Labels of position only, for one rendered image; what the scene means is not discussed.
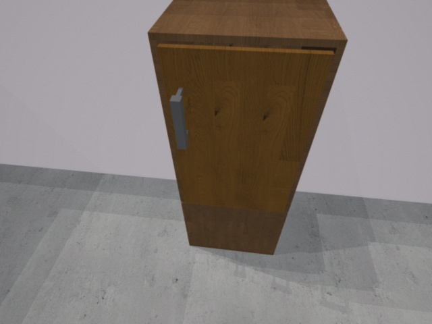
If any handle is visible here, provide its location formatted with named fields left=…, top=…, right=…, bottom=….
left=169, top=87, right=188, bottom=150

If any cupboard door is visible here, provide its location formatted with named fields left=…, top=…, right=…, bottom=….
left=157, top=43, right=335, bottom=213

